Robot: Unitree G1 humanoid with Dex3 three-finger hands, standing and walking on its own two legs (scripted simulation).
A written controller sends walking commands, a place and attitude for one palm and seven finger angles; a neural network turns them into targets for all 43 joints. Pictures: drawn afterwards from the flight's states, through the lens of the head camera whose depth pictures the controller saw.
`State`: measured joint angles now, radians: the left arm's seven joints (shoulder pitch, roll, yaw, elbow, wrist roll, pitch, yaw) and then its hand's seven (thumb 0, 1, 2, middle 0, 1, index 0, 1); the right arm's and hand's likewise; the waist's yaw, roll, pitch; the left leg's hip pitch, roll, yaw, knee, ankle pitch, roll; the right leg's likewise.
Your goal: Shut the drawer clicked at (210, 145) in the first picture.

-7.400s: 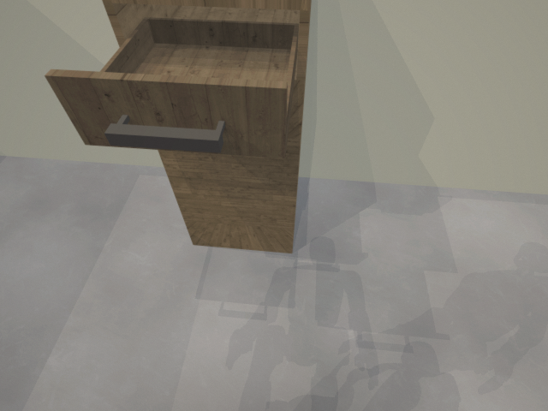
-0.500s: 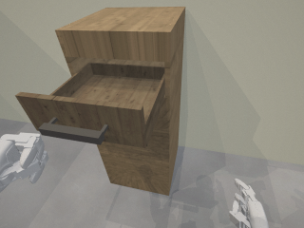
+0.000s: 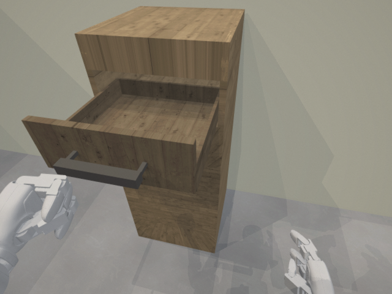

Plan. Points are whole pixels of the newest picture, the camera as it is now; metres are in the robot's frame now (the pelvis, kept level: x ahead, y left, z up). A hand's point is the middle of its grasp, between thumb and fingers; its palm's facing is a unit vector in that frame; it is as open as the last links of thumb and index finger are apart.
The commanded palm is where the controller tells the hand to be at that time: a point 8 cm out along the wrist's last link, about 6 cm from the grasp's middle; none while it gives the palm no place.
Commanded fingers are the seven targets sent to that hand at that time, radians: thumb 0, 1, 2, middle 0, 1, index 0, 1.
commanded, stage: bring the fist close to the handle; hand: left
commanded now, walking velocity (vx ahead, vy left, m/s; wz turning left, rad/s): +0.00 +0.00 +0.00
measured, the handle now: (102, 166) +0.32 +0.25 +0.13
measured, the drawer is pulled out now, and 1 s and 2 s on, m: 0.28 0.28 0.21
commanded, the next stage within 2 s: push the drawer shut in 1.14 s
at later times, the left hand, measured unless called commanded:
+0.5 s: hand (98, 207) +0.21 +0.21 +0.14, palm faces +0.00 -0.99 -0.12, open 3.3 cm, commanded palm +0.18 +0.26 +0.15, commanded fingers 0.00 0.90 0.90 -1.40 -1.60 -1.40 -1.60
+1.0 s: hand (103, 202) +0.23 +0.22 +0.12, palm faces -0.03 -1.00 -0.09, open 3.1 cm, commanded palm +0.20 +0.27 +0.13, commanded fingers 0.00 0.90 0.90 -1.40 -1.60 -1.40 -1.60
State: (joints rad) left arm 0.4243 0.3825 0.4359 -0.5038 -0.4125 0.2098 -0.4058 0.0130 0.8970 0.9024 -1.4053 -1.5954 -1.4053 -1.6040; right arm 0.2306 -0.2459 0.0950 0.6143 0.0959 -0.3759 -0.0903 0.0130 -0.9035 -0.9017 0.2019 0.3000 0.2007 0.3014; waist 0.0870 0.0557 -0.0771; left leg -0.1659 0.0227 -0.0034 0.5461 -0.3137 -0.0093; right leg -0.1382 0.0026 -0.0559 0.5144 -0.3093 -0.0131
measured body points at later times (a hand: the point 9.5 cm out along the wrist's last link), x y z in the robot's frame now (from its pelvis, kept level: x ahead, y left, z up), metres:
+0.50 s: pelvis +0.00 -0.01 +0.00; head -0.03 -0.03 +0.45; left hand +0.20 +0.26 +0.15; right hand +0.18 -0.25 -0.07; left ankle -0.01 +0.12 -0.73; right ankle -0.02 -0.11 -0.73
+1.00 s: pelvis +0.00 -0.01 -0.01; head -0.01 -0.03 +0.44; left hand +0.23 +0.27 +0.12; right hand +0.18 -0.25 -0.08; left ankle -0.01 +0.12 -0.73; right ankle -0.02 -0.11 -0.73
